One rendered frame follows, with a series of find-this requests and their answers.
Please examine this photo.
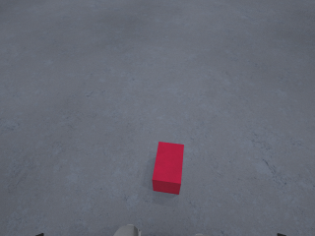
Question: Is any carton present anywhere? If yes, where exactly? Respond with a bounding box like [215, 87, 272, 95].
[152, 142, 184, 195]

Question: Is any left robot thigh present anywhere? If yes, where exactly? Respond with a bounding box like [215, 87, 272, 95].
[113, 225, 142, 236]

